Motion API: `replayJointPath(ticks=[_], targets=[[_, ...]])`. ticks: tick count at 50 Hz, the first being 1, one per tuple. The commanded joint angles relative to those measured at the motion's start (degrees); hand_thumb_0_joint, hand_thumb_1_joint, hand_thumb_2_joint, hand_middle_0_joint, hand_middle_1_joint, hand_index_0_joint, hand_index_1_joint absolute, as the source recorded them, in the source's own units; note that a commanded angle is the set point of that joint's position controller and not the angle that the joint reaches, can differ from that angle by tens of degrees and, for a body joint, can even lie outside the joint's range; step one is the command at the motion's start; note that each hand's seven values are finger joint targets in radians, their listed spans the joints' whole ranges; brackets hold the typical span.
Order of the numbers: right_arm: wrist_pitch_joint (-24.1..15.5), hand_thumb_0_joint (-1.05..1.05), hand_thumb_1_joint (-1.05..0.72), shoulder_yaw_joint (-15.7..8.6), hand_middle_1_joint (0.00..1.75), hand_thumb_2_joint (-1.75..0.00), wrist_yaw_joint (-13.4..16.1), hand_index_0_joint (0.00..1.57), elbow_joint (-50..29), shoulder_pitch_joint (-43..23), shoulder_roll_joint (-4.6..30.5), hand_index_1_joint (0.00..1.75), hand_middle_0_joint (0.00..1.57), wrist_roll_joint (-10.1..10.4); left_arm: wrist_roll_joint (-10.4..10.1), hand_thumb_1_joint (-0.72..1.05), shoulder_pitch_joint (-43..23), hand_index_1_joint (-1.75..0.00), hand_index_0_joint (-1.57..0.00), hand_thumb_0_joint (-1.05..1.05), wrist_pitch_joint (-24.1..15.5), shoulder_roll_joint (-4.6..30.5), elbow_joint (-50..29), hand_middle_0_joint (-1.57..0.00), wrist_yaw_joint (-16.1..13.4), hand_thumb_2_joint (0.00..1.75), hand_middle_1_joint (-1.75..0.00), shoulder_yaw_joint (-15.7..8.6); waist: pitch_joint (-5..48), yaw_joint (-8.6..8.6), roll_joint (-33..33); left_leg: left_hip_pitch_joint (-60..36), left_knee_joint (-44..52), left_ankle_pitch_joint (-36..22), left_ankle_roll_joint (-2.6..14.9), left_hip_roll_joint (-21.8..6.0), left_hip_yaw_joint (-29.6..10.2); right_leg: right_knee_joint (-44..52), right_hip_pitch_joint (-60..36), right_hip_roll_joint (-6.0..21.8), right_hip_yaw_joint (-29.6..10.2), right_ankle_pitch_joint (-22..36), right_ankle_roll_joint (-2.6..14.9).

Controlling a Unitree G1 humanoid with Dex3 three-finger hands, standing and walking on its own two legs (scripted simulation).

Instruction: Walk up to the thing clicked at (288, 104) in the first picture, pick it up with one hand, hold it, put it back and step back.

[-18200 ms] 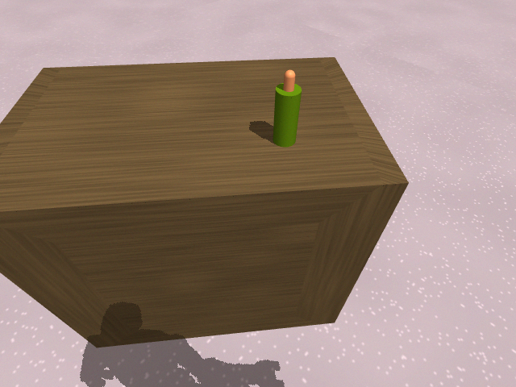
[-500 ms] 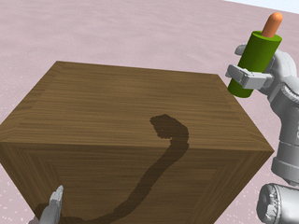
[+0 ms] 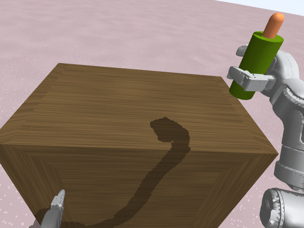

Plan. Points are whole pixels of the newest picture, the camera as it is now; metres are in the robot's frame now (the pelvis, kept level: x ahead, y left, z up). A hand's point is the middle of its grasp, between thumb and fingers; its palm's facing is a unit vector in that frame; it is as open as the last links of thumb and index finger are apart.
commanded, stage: hold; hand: right
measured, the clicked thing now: (257, 59) +0.34 -0.17 +0.36
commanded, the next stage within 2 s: crouch in 0.10 s
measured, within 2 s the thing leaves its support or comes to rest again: neither
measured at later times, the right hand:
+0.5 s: hand (237, 77) +0.37 -0.16 +0.30, palm faces +0.09 +1.00 +0.00, open 7.4 cm
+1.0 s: hand (217, 84) +0.45 -0.16 +0.23, palm faces +0.14 +0.99 +0.01, open 7.3 cm
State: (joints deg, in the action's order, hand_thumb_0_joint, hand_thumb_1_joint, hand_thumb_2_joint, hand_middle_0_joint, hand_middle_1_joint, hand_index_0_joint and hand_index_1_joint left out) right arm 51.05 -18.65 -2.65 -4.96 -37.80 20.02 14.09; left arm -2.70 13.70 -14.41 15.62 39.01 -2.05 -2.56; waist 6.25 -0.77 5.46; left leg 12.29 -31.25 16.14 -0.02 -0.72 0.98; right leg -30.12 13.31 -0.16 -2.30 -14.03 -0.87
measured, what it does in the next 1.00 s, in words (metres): stands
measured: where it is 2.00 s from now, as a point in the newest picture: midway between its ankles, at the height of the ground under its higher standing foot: outside the picture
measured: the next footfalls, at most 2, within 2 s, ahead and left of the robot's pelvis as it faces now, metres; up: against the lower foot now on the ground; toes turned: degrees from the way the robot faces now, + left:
none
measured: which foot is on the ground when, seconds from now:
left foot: down 0.00-1.00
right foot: down 0.00-1.00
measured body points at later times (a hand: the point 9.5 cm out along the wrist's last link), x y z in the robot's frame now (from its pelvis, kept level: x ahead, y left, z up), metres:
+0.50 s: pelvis +0.00 +0.00 +0.00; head -0.06 +0.03 +0.45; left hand +0.18 +0.25 -0.06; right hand +0.36 -0.22 +0.30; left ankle +0.01 +0.12 -0.73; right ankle +0.03 -0.13 -0.73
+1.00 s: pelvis -0.01 -0.01 +0.00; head -0.02 +0.01 +0.45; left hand +0.14 +0.27 -0.07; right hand +0.44 -0.22 +0.24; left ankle +0.01 +0.12 -0.73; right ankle +0.03 -0.13 -0.73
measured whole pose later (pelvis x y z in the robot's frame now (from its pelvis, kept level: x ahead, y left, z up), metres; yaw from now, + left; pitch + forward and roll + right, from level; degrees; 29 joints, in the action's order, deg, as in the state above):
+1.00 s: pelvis -0.01 -0.01 +0.00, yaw +3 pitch +2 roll +0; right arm 20.6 -18.5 0.5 39.1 -50.4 21.3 6.8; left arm -0.7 13.7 -16.4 14.2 35.5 -4.1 -2.8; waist 3.7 3.7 2.0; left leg 19.7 -32.2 14.4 -0.4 0.2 -1.5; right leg -31.6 19.9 0.8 0.2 -13.6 -0.6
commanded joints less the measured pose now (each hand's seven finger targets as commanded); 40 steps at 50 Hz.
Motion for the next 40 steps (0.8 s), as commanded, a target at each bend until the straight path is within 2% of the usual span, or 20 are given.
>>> replayJointPath(ticks=[1,2,7,8,10,12,13,14,16,17,18,20,24,28,30,33,36,37,38,40], targets=[[-4.04,0.00,-0.42,-4.91,1.42,-1.29,0.02,1.36,-12.03,-28.45,13.71,1.42,1.34,0.96,-0.25,-0.54,-9.06,-0.05,-0.05,0.00,-3.40,7.81,-10.46,-0.05,-0.68,0.05,-0.05,-3.75,8.47,0.39,-6.27,2.54,6.94,-5.92,-0.66,0.63,2.30,3.60,-5.62,-1.45,1.61,4.38,2.36],[-4.26,0.00,-0.43,-5.89,1.42,-1.30,0.51,1.37,-11.67,-28.33,14.49,1.42,1.35,1.02,-0.11,-0.55,-8.82,-0.05,-0.05,0.00,-3.52,8.42,-10.67,-0.05,-0.79,0.05,-0.05,-4.51,9.39,0.56,-7.93,1.85,7.04,-6.45,-0.93,0.50,2.24,3.38,-5.63,-1.57,1.65,4.67,2.46],[-5.97,0.00,-0.43,-6.57,1.44,-1.30,1.97,1.38,-12.18,-30.47,15.53,1.44,1.36,0.76,0.16,-0.55,-9.19,-0.05,-0.04,0.00,-3.77,6.95,-9.99,-0.04,-1.50,0.05,-0.05,-3.08,10.45,-0.33,-6.55,1.59,6.41,-6.48,-0.84,0.10,1.68,2.61,-5.54,-1.75,1.99,4.68,2.44],[-6.36,0.00,-0.41,-5.53,1.44,-1.31,1.92,1.38,-13.17,-31.28,14.54,1.44,1.36,0.60,0.19,-0.55,-10.29,-0.05,-0.04,0.00,-3.95,5.32,-11.09,-0.04,-1.44,0.05,-0.05,-1.27,11.08,-0.88,-6.77,0.97,6.21,-6.76,-0.86,0.14,1.76,2.55,-5.39,-1.77,1.99,5.11,2.48],[-6.40,0.00,-0.33,-4.90,1.50,-1.38,2.16,1.40,-12.62,-30.76,13.88,1.50,1.36,0.37,0.10,-0.52,-11.65,-0.05,-0.06,0.00,-4.19,5.89,-11.67,-0.05,-1.59,0.05,-0.06,-1.99,11.78,-1.07,-5.35,0.52,5.79,-7.03,-0.70,0.13,1.70,2.51,-5.40,-1.71,1.99,5.44,2.32],[-6.22,0.00,-0.45,-2.45,1.44,-1.30,1.70,1.40,-10.21,-31.14,12.11,1.44,1.38,-0.33,0.07,-0.52,-10.48,-0.05,-0.05,0.00,-3.92,6.09,-11.00,-0.04,-1.69,0.05,-0.05,-2.04,11.63,0.12,-3.83,1.64,5.44,-8.49,-0.40,0.36,1.65,2.57,-6.62,-1.45,1.98,6.85,2.10],[-5.92,0.00,-0.45,-3.18,1.45,-1.31,1.67,1.40,-7.98,-29.27,12.74,1.45,1.38,-0.53,0.10,-0.53,-9.21,-0.05,-0.05,0.00,-3.56,7.16,-9.95,-0.04,-1.92,0.05,-0.05,-3.34,10.73,0.42,-4.34,1.52,5.70,-8.55,-0.43,0.42,1.80,2.84,-6.37,-1.38,1.72,6.89,2.08],[-5.57,0.00,-0.43,-1.67,1.43,-1.30,1.32,1.38,-6.34,-28.55,10.68,1.43,1.36,-0.61,0.07,-0.53,-10.47,-0.05,-0.05,0.00,-3.78,7.46,-12.16,-0.04,-1.85,0.05,-0.05,-3.13,10.37,0.58,-5.50,1.71,5.64,-9.49,-0.49,0.57,2.01,2.95,-6.62,-1.24,1.66,7.78,2.07],[-4.84,0.00,-0.42,-1.33,1.42,-1.29,0.95,1.37,-4.51,-28.52,10.51,1.42,1.35,-0.73,0.01,-0.53,-10.12,-0.05,-0.05,0.00,-3.66,7.33,-12.93,-0.04,-1.83,0.04,-0.05,-2.88,8.09,0.89,-5.78,2.26,6.24,-8.64,-0.66,0.60,2.16,3.45,-6.08,-1.26,1.57,6.82,2.14],[-4.60,0.00,-0.41,-2.61,1.41,-1.28,0.87,1.35,-2.20,-27.55,11.71,1.41,1.33,-0.89,0.04,-0.53,-8.24,-0.05,-0.05,0.00,-3.30,8.33,-11.29,-0.04,-2.03,0.04,-0.05,-4.28,7.06,1.35,-5.91,2.58,6.62,-7.90,-0.70,0.59,2.15,3.83,-6.04,-1.15,1.43,5.93,2.22],[-4.88,0.00,-0.39,-0.89,1.39,-1.26,0.57,1.34,-2.04,-27.66,9.46,1.39,1.32,-0.74,-0.17,-0.53,-10.19,-0.04,-0.05,0.00,-3.78,6.57,-13.80,-0.04,-1.73,0.04,-0.05,-2.42,5.92,0.86,-6.39,2.92,6.77,-7.35,-0.69,0.71,2.32,4.27,-5.58,-1.10,1.64,5.57,2.17],[-5.84,0.00,-0.41,-2.29,1.40,-1.27,0.46,1.35,0.26,-27.70,10.73,1.40,1.33,-0.72,-0.10,-0.53,-9.14,-0.05,-0.05,0.00,-4.08,5.44,-13.69,-0.04,-1.59,0.04,-0.05,-1.72,4.69,1.17,-7.35,3.12,7.20,-6.27,-0.86,0.82,2.37,4.57,-4.76,-1.06,1.54,4.24,2.36],[-9.09,0.00,-0.41,-3.46,1.42,-1.29,0.66,1.38,1.75,-29.14,12.41,1.42,1.35,-1.06,0.25,-0.53,-5.90,-0.05,-0.05,0.00,-4.36,3.82,-9.74,-0.05,-1.06,0.04,-0.05,-1.18,5.16,1.74,-7.20,3.63,7.01,-7.61,-1.18,0.49,1.33,3.90,-3.95,-1.36,2.27,4.52,2.60],[-14.08,0.00,-0.47,-3.68,1.47,-1.33,2.04,1.42,5.41,-34.12,13.59,1.47,1.41,-2.66,0.75,-0.53,-4.48,-0.05,-0.05,0.00,-5.70,5.74,-10.68,-0.05,-1.08,0.04,-0.05,-3.79,9.97,3.24,-5.55,3.82,5.44,-10.26,-0.94,0.64,1.21,2.88,-6.00,-0.95,2.55,6.10,2.51],[-17.60,0.00,-0.47,-3.25,1.46,-1.32,2.78,1.42,5.81,-37.99,14.11,1.46,1.40,-3.45,0.87,-0.53,-6.21,-0.05,-0.05,0.00,-6.07,5.57,-11.14,-0.05,-1.11,0.05,-0.06,-3.22,12.34,2.55,-4.09,3.84,4.81,-9.65,-0.54,0.71,1.08,2.61,-6.01,-0.64,2.35,5.85,2.17],[-22.41,0.00,-0.50,-2.49,1.47,-1.34,3.77,1.43,6.86,-43.12,14.87,1.47,1.41,-4.18,1.18,-0.54,-6.00,-0.05,-0.05,0.00,-6.61,8.29,-10.92,-0.05,-1.97,0.06,-0.06,-5.93,14.36,2.91,-3.61,4.72,4.30,-7.95,-0.08,0.89,0.94,2.28,-6.65,-0.08,1.85,4.70,1.85],[-26.10,0.00,-0.48,-0.29,1.46,-1.33,3.72,1.42,12.82,-43.14,12.86,1.46,1.40,-4.62,1.30,-0.54,-7.38,-0.05,-0.05,0.00,-6.52,6.68,-10.93,-0.05,-2.58,0.06,-0.06,-4.09,13.00,2.72,-4.53,5.40,4.54,-6.48,-0.03,0.86,0.62,1.88,-5.27,0.13,1.55,3.52,1.99],[-27.41,0.00,-0.45,-1.02,1.45,-1.32,3.72,1.40,14.28,-44.40,14.47,1.45,1.39,-4.86,1.30,-0.54,-8.91,-0.05,-0.05,0.00,-6.57,6.98,-12.02,-0.05,-2.80,0.06,-0.06,-4.25,14.18,2.62,-5.27,4.79,4.63,-6.12,-0.15,0.65,0.28,1.66,-4.62,0.05,1.67,2.98,2.13],[-28.08,0.00,-0.43,-0.30,1.45,-1.32,3.42,1.40,18.52,-43.06,13.38,1.45,1.38,-5.04,1.33,-0.54,-9.23,-0.05,-0.05,0.00,-6.30,5.01,-10.08,-0.05,-2.83,0.05,-0.06,-2.34,13.33,1.94,-5.23,4.66,4.71,-5.87,-0.16,0.65,0.16,1.81,-3.52,0.09,1.74,2.89,2.11],[-29.36,0.00,-0.40,-0.41,1.43,-1.31,2.91,1.38,26.23,-40.68,12.85,1.43,1.36,-5.49,1.53,-0.53,-10.73,-0.05,-0.06,0.00,-6.07,5.31,-9.39,-0.05,-2.86,0.05,-0.06,-2.87,12.46,2.07,-5.75,5.37,5.02,-4.37,-0.26,0.71,0.04,2.15,-1.82,0.14,1.69,1.54,2.07]])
